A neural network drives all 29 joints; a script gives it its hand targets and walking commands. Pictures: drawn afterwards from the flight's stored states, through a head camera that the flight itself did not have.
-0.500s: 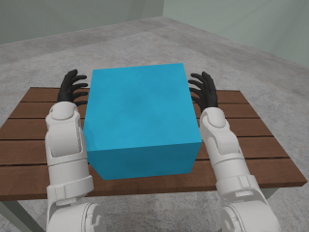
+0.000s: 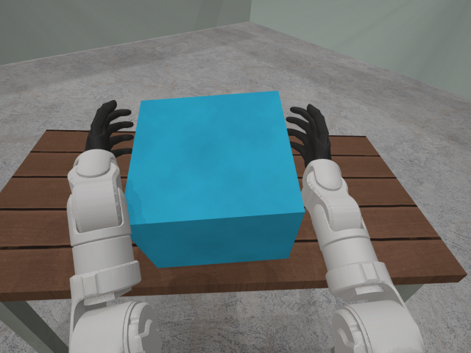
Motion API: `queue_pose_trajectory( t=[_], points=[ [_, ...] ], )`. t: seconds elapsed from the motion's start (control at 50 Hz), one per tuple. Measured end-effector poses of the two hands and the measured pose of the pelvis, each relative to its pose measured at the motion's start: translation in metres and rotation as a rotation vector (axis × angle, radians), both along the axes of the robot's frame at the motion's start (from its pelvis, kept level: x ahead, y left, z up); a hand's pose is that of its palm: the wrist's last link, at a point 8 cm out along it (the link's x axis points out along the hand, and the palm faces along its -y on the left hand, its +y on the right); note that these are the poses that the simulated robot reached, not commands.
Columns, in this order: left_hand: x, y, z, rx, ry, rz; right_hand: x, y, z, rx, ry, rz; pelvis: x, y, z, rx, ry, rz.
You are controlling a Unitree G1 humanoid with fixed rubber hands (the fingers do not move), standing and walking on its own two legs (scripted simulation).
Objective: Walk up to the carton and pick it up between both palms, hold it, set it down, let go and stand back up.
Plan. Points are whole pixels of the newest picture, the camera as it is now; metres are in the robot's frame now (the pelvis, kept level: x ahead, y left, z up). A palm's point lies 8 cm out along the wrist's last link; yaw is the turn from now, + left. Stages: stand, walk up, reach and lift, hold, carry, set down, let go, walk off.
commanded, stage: hold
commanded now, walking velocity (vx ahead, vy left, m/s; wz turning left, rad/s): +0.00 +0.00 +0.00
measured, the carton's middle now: (216, 181) +0.39 +0.00 +0.12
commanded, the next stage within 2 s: none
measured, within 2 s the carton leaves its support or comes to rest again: neither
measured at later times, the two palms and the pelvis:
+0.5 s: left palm (98, 154) +0.37 +0.18 +0.20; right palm (312, 157) +0.35 -0.15 +0.20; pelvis +0.00 +0.00 +0.00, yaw +0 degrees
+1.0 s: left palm (102, 156) +0.37 +0.17 +0.20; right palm (314, 159) +0.35 -0.16 +0.19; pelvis +0.00 +0.00 +0.00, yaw +0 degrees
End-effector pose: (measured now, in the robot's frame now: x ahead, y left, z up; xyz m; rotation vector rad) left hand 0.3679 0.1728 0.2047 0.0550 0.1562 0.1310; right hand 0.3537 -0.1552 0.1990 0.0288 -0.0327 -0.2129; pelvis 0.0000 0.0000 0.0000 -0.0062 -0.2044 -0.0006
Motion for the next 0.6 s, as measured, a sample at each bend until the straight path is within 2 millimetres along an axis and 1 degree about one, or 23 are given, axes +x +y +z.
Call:
queue_pose_trajectory(
  t=[0.08, 0.18, 0.24, 0.3, 0.38, 0.48, 0.6],
  points=[
    [-0.0022, 0.0004, 0.0024, 0.003, -0.008, 0.001, -0.0019, 0.0004, 0.0029, 0.0, -0.008, 0.001, 0.0015, 0.0014, -0.0002, -0.001, -0.009, -0.002],
    [-0.0038, 0.0018, -0.0014, -0.002, 0.006, -0.003, -0.0048, 0.0018, -0.0006, -0.008, 0.007, -0.002, 0.001, 0.003, -0.0005, -0.001, -0.019, 0.0],
    [-0.0045, 0.0017, -0.0003, -0.003, 0.001, -0.002, -0.0054, 0.0019, -0.0019, -0.005, 0.002, -0.004, 0.0002, 0.0038, -0.0005, -0.001, -0.016, 0.002],
    [-0.0044, 0.002, 0.0012, 0.0, 0.0, 0.002, -0.0043, 0.0023, -0.0024, -0.003, 0.002, -0.001, -0.001, 0.0045, -0.0004, -0.001, -0.014, -0.001],
    [-0.0032, 0.0038, -0.002, 0.007, 0.018, 0.007, -0.0015, 0.0039, -0.0052, -0.007, 0.019, 0.005, -0.0027, 0.005, -0.0002, -0.001, -0.012, 0.0],
    [-0.0034, 0.0044, 0.0, 0.005, 0.0, 0.008, -0.0008, 0.0045, -0.0024, 0.001, 0.0, 0.007, -0.0021, 0.0049, -0.0002, -0.001, -0.007, 0.002],
    [0.001, 0.0035, -0.0009, 0.007, 0.015, 0.008, 0.0033, 0.0036, -0.0046, -0.008, 0.017, 0.006, -0.0005, 0.0041, -0.0001, 0.0, -0.003, 0.004]
  ],
)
